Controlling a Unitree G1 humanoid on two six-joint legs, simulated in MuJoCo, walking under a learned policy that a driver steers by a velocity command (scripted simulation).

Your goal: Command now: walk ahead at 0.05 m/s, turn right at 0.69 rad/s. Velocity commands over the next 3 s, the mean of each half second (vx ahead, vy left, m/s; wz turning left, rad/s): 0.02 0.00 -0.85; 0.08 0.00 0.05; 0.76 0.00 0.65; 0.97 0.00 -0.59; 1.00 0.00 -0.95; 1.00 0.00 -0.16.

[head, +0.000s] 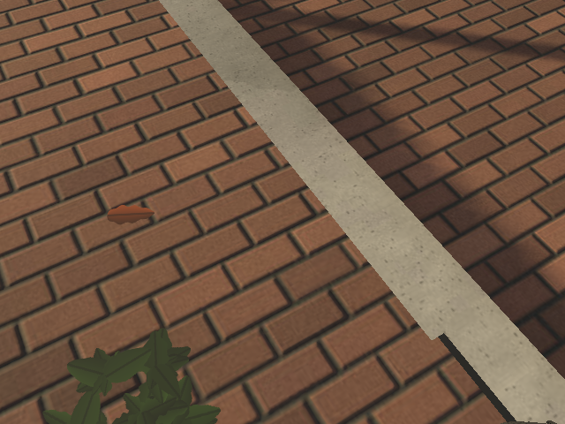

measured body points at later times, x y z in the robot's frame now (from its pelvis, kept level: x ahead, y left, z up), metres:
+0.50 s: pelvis +0.08 +0.08 +0.01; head +0.12 +0.08 +0.46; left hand +0.35 +0.28 -0.08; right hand +0.11 -0.23 -0.07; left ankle +0.16 +0.18 -0.73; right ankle +0.02 -0.05 -0.64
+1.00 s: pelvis +0.08 +0.04 +0.02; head +0.09 +0.03 +0.47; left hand +0.33 +0.21 -0.07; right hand +0.04 -0.27 -0.09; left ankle +0.14 +0.17 -0.65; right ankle +0.00 -0.04 -0.73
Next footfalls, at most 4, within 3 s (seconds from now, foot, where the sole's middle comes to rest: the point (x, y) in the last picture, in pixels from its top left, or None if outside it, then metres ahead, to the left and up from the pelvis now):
0.24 left None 0.20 0.16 -0.76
0.68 right None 0.04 -0.06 -0.76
1.28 left None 0.33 0.16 -0.76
1.76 right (271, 285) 0.77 0.07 -0.76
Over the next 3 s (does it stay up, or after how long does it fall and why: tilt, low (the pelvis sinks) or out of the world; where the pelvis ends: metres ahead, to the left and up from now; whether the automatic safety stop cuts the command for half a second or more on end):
stays up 1.54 -0.45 -0.16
